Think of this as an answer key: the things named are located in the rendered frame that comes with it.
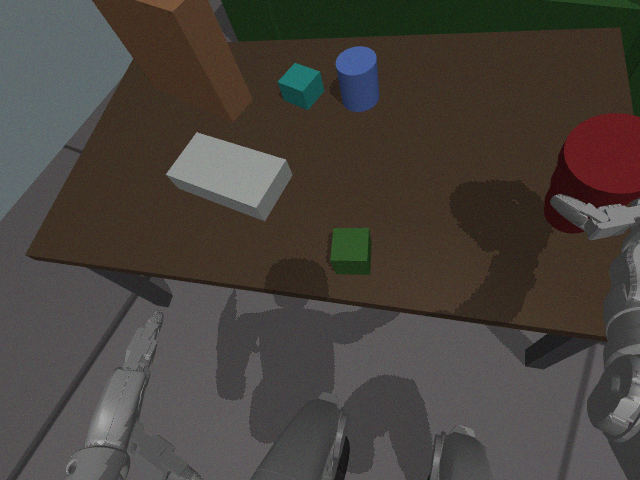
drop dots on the left robot arm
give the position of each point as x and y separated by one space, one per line
98 463

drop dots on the coffee table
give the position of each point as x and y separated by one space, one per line
449 171

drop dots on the right robot hand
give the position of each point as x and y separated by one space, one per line
605 221

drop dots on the right robot arm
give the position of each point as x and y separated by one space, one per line
614 405

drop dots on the left robot foot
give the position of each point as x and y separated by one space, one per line
343 461

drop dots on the left robot hand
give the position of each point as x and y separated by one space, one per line
115 420

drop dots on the sofa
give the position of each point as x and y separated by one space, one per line
262 20

